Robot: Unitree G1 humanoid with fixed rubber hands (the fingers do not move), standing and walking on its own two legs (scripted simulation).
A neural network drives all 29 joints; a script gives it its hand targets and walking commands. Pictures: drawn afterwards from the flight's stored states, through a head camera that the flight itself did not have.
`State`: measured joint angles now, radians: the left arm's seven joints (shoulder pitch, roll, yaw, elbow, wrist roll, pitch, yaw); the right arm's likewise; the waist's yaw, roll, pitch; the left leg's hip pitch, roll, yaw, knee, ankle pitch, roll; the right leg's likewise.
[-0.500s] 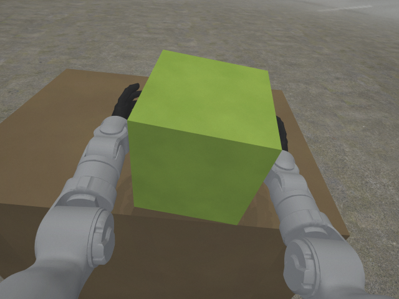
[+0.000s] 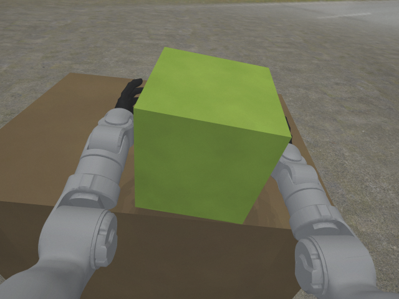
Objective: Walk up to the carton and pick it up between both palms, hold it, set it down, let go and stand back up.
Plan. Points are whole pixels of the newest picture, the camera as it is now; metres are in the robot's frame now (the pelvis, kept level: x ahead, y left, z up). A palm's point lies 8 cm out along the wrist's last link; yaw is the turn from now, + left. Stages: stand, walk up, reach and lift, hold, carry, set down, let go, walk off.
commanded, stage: reach and lift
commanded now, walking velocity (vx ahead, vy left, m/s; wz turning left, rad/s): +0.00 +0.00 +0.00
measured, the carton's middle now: (203, 135) +0.43 +0.00 +0.17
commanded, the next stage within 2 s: hold in 1.84 s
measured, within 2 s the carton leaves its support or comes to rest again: neither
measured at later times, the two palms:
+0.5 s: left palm (122, 111) +0.40 +0.16 +0.24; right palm (286, 139) +0.38 -0.16 +0.20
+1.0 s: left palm (119, 102) +0.38 +0.16 +0.26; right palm (293, 125) +0.38 -0.17 +0.24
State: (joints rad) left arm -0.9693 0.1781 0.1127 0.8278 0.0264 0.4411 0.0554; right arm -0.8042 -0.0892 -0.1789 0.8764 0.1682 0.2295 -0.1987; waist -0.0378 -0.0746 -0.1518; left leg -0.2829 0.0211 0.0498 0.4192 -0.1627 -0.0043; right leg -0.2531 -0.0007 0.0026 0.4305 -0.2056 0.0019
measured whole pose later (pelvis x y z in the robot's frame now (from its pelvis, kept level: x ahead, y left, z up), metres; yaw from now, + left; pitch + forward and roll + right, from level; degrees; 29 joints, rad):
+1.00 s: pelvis -0.01 +0.00 +0.00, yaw +0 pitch +1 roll +0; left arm -0.97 0.16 0.15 0.58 0.03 0.75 0.12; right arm -0.93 -0.21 -0.08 0.79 0.31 0.51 -0.19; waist -0.04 -0.04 -0.18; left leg -0.28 0.02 0.05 0.42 -0.15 0.00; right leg -0.25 0.00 0.00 0.43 -0.19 0.00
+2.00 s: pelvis -0.01 +0.00 +0.00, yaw +0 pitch +0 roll +0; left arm -1.00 0.16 0.21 0.53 0.03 0.87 0.12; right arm -1.00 -0.24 -0.04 0.76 0.36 0.65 -0.22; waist -0.04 -0.03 -0.23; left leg -0.28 0.02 0.05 0.42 -0.15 0.00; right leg -0.25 0.00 0.00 0.43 -0.19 0.00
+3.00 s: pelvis -0.02 +0.00 +0.00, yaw +0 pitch +0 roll +0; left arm -1.03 0.16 0.24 0.54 0.03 0.88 0.12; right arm -1.03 -0.24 -0.04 0.76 0.36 0.69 -0.22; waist -0.04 -0.02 -0.24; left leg -0.28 0.02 0.05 0.42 -0.14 0.00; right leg -0.25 0.00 0.01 0.43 -0.18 0.00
